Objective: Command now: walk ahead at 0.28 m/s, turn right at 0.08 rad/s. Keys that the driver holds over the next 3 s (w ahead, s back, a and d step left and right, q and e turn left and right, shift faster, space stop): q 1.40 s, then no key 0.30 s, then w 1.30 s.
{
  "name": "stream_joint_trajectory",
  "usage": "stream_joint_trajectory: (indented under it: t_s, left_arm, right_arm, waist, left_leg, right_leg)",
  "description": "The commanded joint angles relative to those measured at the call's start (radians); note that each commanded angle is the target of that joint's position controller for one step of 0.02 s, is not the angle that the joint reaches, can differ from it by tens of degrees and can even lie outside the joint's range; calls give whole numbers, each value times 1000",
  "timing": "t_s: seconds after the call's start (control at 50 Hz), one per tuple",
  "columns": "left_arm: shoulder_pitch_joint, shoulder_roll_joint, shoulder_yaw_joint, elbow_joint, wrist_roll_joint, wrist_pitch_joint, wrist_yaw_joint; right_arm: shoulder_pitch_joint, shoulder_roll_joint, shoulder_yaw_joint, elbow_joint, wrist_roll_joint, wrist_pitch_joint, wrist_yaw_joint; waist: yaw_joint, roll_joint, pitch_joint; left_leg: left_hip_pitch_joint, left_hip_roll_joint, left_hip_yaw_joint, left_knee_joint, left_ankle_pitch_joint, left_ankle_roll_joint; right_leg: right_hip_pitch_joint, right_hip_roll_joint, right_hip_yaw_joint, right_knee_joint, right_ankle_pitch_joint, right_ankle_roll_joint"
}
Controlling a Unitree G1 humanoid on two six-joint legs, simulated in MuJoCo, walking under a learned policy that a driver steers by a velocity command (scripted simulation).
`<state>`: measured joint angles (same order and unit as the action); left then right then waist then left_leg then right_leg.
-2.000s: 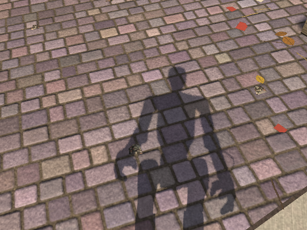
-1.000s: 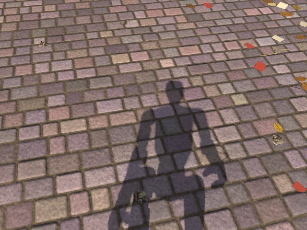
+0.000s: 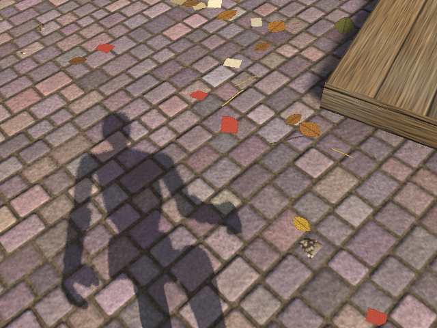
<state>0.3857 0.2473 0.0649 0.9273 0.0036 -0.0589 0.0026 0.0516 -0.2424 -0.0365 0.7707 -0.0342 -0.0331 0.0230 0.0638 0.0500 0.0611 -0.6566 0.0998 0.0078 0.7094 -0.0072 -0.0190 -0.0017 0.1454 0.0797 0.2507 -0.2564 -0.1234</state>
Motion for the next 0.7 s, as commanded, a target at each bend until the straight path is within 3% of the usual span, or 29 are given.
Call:
stream_joint_trajectory:
  t_s: [0.02, 0.06, 0.08, 0.1, 0.12, 0.14, 0.16, 0.18, 0.2, 0.22, 0.3, 0.42, 0.56, 0.6, 0.64, 0.66, 0.68, 0.7]
  left_arm:
    - [72, 105, 9, -14, 13, -8, 12]
    - [31, 124, 8, -18, 23, -13, 22]
    - [5, 138, 11, -19, 25, -15, 27]
    - [-29, 153, 15, -23, 18, -15, 27]
    - [-30, 140, 9, -54, 8, -21, 29]
    - [143, 48, -2, -50, -25, -13, 30]
    - [155, 104, 2, -29, 5, 2, 31]
    - [56, 122, 5, -43, 23, 11, 27]
    - [-20, 118, 3, -61, 33, 15, 23]
    - [-64, 113, 4, -79, 35, 25, 18]
    - [-46, 73, -6, -95, 30, 78, 16]
    - [-179, 91, -3, -146, 27, 102, 28]
    - [-209, 88, -13, -179, 2, 78, 40]
    - [-158, 91, -15, -176, -8, 67, 46]
    - [-62, 102, -12, -158, -6, 54, 58]
    - [-67, 174, 4, -166, 5, 50, 69]
    - [-135, 279, 26, -208, 20, 54, 70]
    - [-222, 256, 22, -224, 37, 59, 62]
  right_arm:
    - [-45, -44, 4, -55, 9, -21, -1]
    - [54, -86, -8, -21, 5, -31, -8]
    - [157, -108, -16, 16, 5, -40, -13]
    - [272, -112, -20, 56, 4, -55, -18]
    - [373, -168, -31, 80, -5, -64, -25]
    - [348, -249, -49, 63, -3, -57, -18]
    - [327, -209, -47, 52, 46, -40, -7]
    - [241, -174, -45, 28, 53, -29, -6]
    - [184, -128, -33, 16, 47, -18, -9]
    - [177, -111, -28, 18, 44, -11, -15]
    - [195, -146, -43, 28, 27, 9, -18]
    - [207, -179, -67, 1, 19, 48, -21]
    - [206, -187, -85, -18, 9, 73, -19]
    - [184, -184, -87, -26, 10, 80, -13]
    - [144, -177, -86, -38, 25, 84, -13]
    - [165, -136, -76, -48, 37, 81, -16]
    - [187, -88, -67, -71, 52, 74, -20]
    - [175, -180, -88, -51, 6, 67, -27]
  waist:
    - [15, -137, -37]
    - [-37, -156, -63]
    - [-85, -154, -92]
    - [-152, -118, -126]
    - [-175, -38, -223]
    - [-72, 206, -350]
    - [-68, 95, -422]
    - [-69, 15, -296]
    - [-65, -39, -194]
    - [-57, -41, -140]
    - [-24, 14, -152]
    - [-74, 77, -114]
    - [-98, 89, -106]
    - [-78, 101, -106]
    - [-21, 90, -96]
    - [-41, -22, -86]
    - [-71, -258, -94]
    - [-83, -175, -32]
  left_leg:
    - [134, -79, 78, -101, 47, 43]
    - [230, -113, 65, -150, -28, 85]
    - [309, -135, 58, -194, -40, 106]
    - [433, -127, 49, -315, 93, 123]
    - [651, 20, -97, -250, 505, 159]
    - [899, 313, -448, -168, 1098, 373]
    - [886, 309, -551, -244, 1042, 422]
    - [775, 256, -465, -281, 816, 404]
    - [659, 193, -391, -328, 650, 364]
    - [582, 147, -343, -364, 568, 330]
    - [420, 59, -283, -416, 313, 271]
    - [372, 20, -403, -502, -331, 229]
    - [400, 13, -516, -480, -347, 209]
    - [377, 2, -545, -473, -309, 190]
    - [294, -52, -527, -444, -367, 122]
    - [211, -133, -446, -335, -484, 59]
    - [80, -298, -203, -47, -524, 12]
    - [62, -246, -131, 172, -518, 1]
  right_leg:
    - [13, -233, 33, 49, 854, -9]
    - [58, -263, 38, 138, 976, 8]
    - [80, -266, 31, 233, 1028, 15]
    - [65, -237, -5, 391, 962, 28]
    - [-82, -177, -36, 626, 624, 46]
    - [-362, -3, -99, 991, -293, 98]
    - [-423, -30, -18, 1072, -308, 101]
    - [-484, -70, -3, 1109, -246, 108]
    - [-513, -102, -7, 1066, -204, 112]
    - [-516, -126, -8, 1021, -179, 119]
    - [-416, -124, -37, 883, -151, 149]
    - [-479, -132, -27, 704, -115, 168]
    - [-402, -89, -13, 504, -159, 140]
    - [-307, -64, -15, 376, -171, 113]
    - [-135, -65, -21, 110, -63, 82]
    - [-68, -203, 117, -31, -130, 51]
    - [-61, -484, 435, -119, -224, -51]
    - [-218, -537, 418, -94, -63, -112]
